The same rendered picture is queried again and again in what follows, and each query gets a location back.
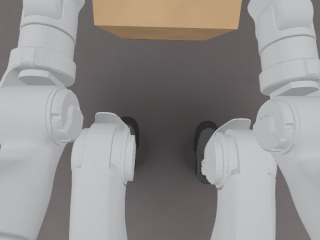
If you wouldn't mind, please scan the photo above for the right robot upper arm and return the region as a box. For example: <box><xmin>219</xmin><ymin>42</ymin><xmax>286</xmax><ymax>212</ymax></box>
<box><xmin>253</xmin><ymin>96</ymin><xmax>320</xmax><ymax>240</ymax></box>

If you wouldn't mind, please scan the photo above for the left robot upper arm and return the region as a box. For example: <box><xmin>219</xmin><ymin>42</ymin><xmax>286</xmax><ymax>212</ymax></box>
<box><xmin>0</xmin><ymin>85</ymin><xmax>84</xmax><ymax>240</ymax></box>

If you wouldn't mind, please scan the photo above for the left robot forearm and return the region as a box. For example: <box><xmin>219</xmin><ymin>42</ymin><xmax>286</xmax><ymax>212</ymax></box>
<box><xmin>0</xmin><ymin>0</ymin><xmax>85</xmax><ymax>89</ymax></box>

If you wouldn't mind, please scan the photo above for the carton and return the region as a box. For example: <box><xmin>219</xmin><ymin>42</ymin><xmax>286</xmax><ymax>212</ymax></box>
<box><xmin>92</xmin><ymin>0</ymin><xmax>242</xmax><ymax>42</ymax></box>

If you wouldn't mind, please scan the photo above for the right robot forearm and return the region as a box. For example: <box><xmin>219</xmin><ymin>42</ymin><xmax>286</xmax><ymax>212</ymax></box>
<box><xmin>247</xmin><ymin>0</ymin><xmax>320</xmax><ymax>99</ymax></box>

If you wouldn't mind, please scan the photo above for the robot left thigh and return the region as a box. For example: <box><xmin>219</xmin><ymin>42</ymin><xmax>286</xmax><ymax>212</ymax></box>
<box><xmin>69</xmin><ymin>123</ymin><xmax>136</xmax><ymax>240</ymax></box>

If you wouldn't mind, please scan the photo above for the left robot foot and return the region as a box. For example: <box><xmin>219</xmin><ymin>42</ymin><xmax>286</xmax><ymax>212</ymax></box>
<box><xmin>120</xmin><ymin>116</ymin><xmax>139</xmax><ymax>172</ymax></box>

